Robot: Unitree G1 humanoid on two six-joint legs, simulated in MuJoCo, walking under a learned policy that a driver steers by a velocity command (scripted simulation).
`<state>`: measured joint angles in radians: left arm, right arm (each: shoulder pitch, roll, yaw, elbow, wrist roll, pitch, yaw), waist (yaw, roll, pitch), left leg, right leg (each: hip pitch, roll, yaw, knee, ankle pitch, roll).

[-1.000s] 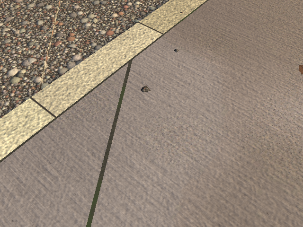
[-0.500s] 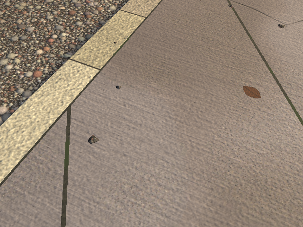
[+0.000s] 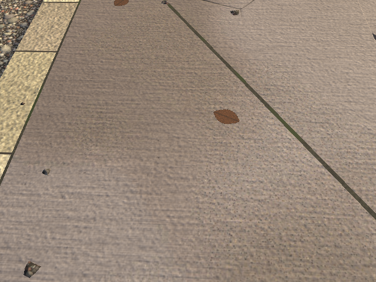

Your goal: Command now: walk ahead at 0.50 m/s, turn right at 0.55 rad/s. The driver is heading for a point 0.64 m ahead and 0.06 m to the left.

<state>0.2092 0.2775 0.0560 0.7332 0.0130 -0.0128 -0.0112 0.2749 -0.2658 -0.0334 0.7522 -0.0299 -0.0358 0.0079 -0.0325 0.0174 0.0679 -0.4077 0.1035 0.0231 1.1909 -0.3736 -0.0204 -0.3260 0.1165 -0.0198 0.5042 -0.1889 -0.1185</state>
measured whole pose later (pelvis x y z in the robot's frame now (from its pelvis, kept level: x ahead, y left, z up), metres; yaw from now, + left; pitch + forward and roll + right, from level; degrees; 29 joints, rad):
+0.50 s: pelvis +0.29 +0.04 -0.01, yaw -6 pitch +0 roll +0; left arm 0.41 0.27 0.04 0.90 0.02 -0.06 0.00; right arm 0.15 -0.26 -0.04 0.73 -0.03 -0.05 0.01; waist 0.04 -0.02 0.05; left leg -0.40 -0.03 0.08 0.58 -0.18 0.08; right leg -0.18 0.11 0.09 1.05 -0.41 -0.09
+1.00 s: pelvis +0.53 +0.00 +0.00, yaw -5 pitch +0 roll +1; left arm 0.10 0.20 0.00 0.87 0.01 -0.07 0.00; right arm 0.35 -0.21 -0.02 0.96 0.01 -0.04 -0.02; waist -0.05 0.02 0.08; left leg -0.21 -0.05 -0.01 0.95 -0.55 0.04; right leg -0.40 0.03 -0.06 0.51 -0.11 -0.08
